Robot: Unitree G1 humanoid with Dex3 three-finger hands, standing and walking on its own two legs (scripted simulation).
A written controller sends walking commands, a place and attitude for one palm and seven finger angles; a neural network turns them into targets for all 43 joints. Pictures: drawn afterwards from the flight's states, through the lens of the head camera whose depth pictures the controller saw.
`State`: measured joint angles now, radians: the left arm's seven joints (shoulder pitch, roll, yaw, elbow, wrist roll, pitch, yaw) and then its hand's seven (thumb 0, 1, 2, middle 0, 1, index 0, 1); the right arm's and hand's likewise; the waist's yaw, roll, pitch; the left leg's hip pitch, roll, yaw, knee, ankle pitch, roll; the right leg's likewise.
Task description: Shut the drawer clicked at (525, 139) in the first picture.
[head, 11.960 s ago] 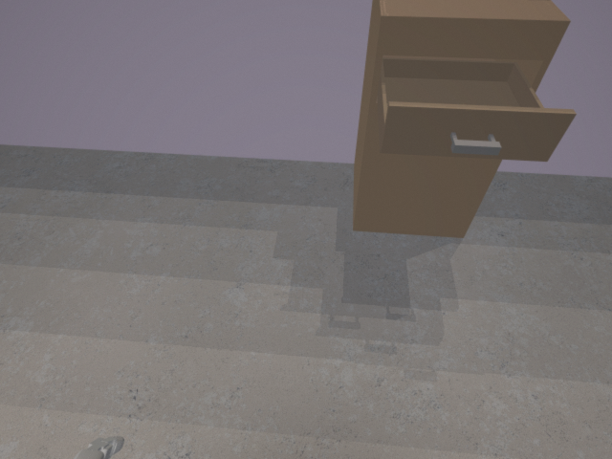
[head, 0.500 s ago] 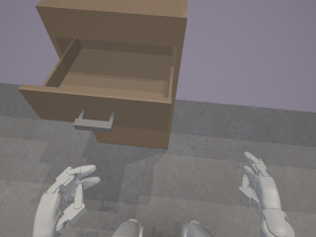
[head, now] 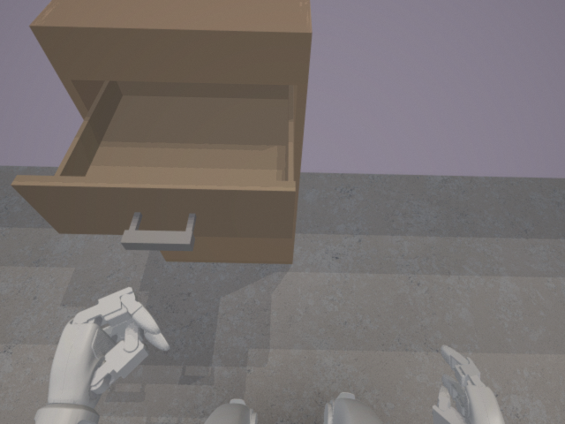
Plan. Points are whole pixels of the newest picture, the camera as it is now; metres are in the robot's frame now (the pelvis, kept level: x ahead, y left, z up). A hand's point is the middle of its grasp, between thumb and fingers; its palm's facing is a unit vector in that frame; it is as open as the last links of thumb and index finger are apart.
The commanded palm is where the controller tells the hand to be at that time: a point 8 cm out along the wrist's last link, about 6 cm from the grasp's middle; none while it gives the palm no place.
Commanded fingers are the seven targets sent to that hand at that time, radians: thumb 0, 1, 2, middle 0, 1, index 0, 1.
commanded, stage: raise the hand and make a fist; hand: left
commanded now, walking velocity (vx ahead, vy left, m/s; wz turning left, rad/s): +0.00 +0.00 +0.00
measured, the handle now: (161, 229) +0.40 +0.22 -0.01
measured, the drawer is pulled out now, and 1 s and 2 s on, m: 0.26 0.26 0.26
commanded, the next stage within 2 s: bring the fist close to the handle in 0.88 s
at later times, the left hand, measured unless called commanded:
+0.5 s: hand (133, 326) +0.22 +0.18 +0.09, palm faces +0.06 -0.99 -0.08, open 3.2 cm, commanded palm +0.19 +0.23 +0.10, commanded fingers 0.00 0.90 0.90 -1.40 -1.60 -1.40 -1.60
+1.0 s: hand (131, 331) +0.21 +0.18 +0.09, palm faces +0.06 -0.99 -0.08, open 3.3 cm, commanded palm +0.19 +0.24 +0.09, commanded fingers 0.00 0.90 0.90 -1.40 -1.60 -1.40 -1.60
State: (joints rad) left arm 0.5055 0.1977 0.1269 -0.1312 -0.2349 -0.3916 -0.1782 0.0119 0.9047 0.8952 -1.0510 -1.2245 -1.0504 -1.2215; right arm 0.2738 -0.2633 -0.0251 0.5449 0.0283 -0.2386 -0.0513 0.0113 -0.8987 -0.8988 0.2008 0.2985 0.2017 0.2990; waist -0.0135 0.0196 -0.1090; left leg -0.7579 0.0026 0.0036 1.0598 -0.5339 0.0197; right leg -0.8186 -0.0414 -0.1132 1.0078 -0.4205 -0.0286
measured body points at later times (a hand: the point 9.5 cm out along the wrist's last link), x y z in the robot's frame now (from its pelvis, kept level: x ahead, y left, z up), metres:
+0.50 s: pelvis +0.02 +0.00 +0.02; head +0.07 +0.00 +0.46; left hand +0.21 +0.23 +0.10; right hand +0.21 -0.21 -0.06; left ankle -0.01 +0.11 -0.67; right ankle +0.04 -0.11 -0.67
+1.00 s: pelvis +0.02 -0.01 +0.02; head +0.06 -0.02 +0.47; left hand +0.20 +0.23 +0.10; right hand +0.20 -0.24 -0.05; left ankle -0.01 +0.11 -0.67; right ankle +0.04 -0.11 -0.67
